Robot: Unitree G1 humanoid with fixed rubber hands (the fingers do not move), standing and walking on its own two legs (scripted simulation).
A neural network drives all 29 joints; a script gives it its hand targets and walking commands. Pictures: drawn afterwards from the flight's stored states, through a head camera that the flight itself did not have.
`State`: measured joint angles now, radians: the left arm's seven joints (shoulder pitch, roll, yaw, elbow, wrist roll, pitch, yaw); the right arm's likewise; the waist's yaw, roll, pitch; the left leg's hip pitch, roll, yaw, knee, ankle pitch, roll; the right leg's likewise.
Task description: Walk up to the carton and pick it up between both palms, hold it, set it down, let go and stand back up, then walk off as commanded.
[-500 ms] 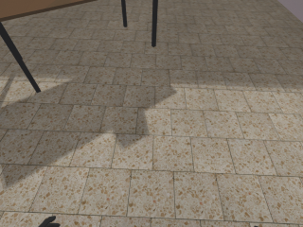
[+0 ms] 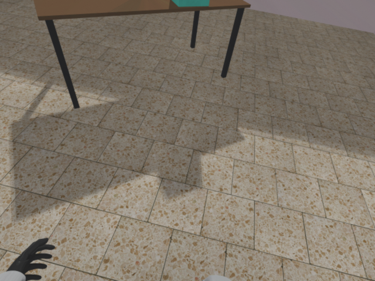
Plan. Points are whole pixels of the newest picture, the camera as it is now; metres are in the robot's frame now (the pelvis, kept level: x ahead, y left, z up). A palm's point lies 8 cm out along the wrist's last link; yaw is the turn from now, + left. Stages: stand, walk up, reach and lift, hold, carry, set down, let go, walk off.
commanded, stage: walk up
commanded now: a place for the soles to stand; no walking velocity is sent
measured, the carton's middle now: out of the picture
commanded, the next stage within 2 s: none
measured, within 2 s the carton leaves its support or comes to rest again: neither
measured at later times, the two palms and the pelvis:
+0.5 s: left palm (70, 213) +0.28 +0.28 -0.08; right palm (306, 178) +0.44 -0.39 -0.08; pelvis +0.27 -0.07 +0.00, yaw +11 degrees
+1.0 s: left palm (108, 123) +0.62 +0.27 -0.09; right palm (299, 124) +0.68 -0.44 -0.07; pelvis +0.56 -0.09 -0.01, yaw +16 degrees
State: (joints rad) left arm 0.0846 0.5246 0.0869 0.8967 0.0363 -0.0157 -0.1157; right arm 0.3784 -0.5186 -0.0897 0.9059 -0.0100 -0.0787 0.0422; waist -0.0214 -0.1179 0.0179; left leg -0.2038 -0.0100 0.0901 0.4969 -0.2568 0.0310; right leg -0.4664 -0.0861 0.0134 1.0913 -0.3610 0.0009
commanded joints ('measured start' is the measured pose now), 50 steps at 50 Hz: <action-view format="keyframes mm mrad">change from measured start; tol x32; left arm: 1 -50 165 48 -74 -20 -21 -16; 50 86 135 70 -81 -14 -10 -29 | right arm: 1 -64 -244 -43 -99 -2 -43 -17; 50 -143 -276 -48 -112 -1 -63 -56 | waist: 1 39 250 76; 13 33 274 32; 16 229 -292 -209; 33 -127 334 -178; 50 89 237 3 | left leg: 1 -59 239 -358 -403 -352 165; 13 5 242 -237 -207 48 152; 15 -147 147 -139 333 234 86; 17 -538 -26 -169 810 -228 30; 25 -434 136 -99 348 -81 -14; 33 430 215 -302 -59 -148 86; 35 351 450 -829 -235 -490 235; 41 32 305 -295 -144 286 230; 50 -280 263 -173 -74 -96 144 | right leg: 1 -126 -44 26 -104 129 28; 11 -67 -8 -2 -499 210 15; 15 549 34 30 -614 43 -26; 16 727 -249 446 -796 -328 -93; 30 144 -176 30 -817 -92 -191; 36 -342 -12 55 158 -44 -33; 50 264 -4 -80 -401 145 -12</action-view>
